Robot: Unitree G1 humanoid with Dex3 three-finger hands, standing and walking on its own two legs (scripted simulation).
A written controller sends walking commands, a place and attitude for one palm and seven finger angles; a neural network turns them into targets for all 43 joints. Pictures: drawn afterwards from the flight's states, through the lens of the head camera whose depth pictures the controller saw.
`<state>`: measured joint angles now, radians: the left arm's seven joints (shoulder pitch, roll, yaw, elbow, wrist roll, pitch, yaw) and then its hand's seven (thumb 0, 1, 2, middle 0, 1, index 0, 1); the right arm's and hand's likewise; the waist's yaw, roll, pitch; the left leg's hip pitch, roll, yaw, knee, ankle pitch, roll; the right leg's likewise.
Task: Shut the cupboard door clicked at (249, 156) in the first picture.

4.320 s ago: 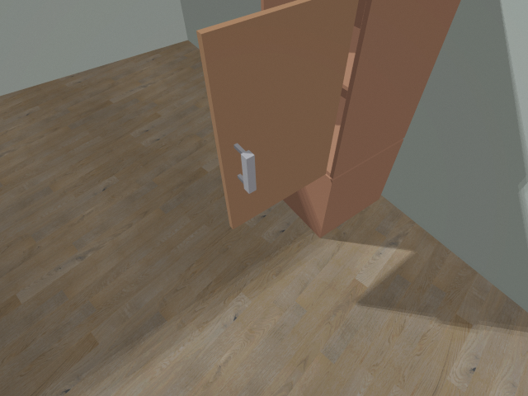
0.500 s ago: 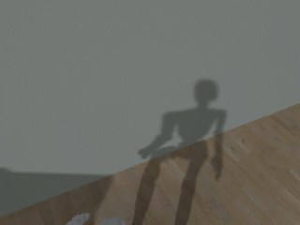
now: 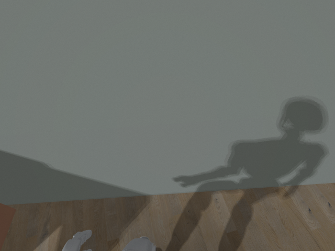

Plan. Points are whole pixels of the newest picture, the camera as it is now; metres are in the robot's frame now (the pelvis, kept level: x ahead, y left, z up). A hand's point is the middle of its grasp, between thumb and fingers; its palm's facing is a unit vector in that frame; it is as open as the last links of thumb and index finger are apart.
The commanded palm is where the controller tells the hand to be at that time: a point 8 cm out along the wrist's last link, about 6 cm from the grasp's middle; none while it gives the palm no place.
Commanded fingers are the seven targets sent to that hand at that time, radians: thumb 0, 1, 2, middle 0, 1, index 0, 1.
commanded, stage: turn to face it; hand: left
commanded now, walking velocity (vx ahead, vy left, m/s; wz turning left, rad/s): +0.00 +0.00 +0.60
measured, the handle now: out of the picture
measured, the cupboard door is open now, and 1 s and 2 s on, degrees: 91 91 91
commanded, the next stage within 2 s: none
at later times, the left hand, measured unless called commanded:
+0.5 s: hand out of the picture +0.02 +0.21 -0.16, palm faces +0.35 -0.89 -0.27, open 7.4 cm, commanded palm none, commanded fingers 0.00 0.90 0.90 -0.20 -0.30 -0.20 -0.30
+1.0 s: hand out of the picture -0.02 +0.15 -0.18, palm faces +0.62 -0.76 -0.19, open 7.4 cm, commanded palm none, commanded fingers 0.00 0.90 0.90 -0.20 -0.30 -0.20 -0.30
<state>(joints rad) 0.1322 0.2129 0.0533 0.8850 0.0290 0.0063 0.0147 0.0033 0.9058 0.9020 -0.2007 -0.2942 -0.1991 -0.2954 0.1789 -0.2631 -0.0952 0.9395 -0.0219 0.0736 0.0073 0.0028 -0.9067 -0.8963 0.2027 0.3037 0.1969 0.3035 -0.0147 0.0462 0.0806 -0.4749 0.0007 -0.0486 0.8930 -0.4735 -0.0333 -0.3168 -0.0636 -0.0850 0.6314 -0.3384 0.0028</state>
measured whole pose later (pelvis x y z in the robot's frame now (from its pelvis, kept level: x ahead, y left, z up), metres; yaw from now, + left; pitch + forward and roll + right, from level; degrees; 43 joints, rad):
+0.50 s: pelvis +0.03 -0.02 +0.01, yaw +20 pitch +2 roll +0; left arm 0.16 0.26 0.07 0.90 0.02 0.06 0.00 0.01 0.91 0.90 -0.20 -0.29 -0.20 -0.30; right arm 0.11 -0.23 -0.05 0.88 -0.03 0.04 0.01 0.00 -0.90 -0.90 0.20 0.30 0.20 0.30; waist 0.02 -0.01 0.12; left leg -0.31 0.01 -0.01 0.57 -0.29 0.00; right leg -0.47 -0.09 -0.04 1.03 -0.47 0.08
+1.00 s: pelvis +0.05 -0.04 -0.01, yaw +39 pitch +2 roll +0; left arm 0.20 0.22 0.04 0.89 0.02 0.03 0.01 0.00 0.90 0.90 -0.21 -0.30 -0.20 -0.30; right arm 0.12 -0.23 -0.06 0.89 -0.02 0.05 0.03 0.00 -0.91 -0.90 0.20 0.30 0.19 0.30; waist 0.00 -0.06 0.12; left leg -0.35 0.00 0.09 0.65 -0.32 0.03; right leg -0.32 -0.16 -0.19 0.83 -0.52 0.07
